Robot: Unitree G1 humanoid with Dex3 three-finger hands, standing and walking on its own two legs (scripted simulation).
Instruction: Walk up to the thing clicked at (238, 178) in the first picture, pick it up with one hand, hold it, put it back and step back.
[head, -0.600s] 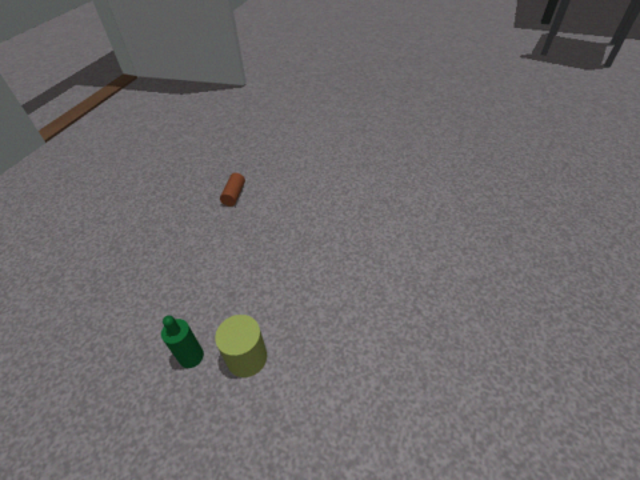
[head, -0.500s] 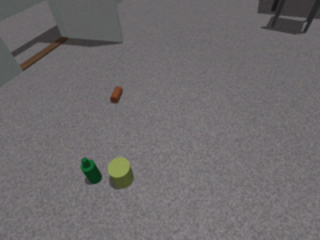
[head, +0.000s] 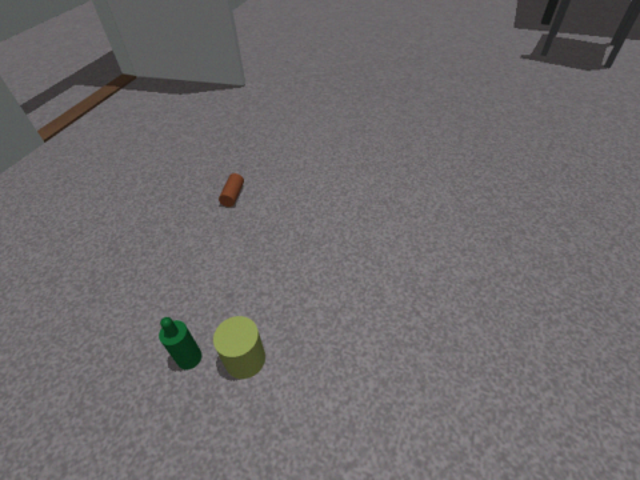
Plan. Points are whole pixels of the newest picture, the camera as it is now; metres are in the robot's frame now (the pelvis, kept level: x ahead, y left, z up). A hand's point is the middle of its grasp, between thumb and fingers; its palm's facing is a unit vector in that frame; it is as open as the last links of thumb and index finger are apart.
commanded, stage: stand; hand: left
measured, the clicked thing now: (231, 189) +1.47 +0.45 -0.75
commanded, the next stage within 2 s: walk up in 0.52 s
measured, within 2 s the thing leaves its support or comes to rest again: neither
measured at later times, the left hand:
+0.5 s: hand out of the picture +0.08 +0.25 -0.16, palm faces -0.03 -0.94 -0.34, open 7.4 cm
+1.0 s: hand out of the picture +0.17 +0.39 -0.17, palm faces +0.29 -0.93 -0.25, open 7.4 cm
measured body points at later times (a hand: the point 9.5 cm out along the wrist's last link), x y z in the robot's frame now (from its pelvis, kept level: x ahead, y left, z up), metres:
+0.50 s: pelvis +0.00 +0.00 +0.00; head +0.01 +0.00 +0.45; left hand +0.08 +0.30 -0.13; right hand +0.08 -0.30 -0.13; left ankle +0.00 +0.13 -0.75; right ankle +0.00 -0.11 -0.75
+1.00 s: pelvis +0.12 +0.09 -0.03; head +0.09 +0.14 +0.42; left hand +0.16 +0.44 -0.15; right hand +0.27 -0.23 -0.09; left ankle +0.13 +0.20 -0.75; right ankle +0.14 -0.04 -0.67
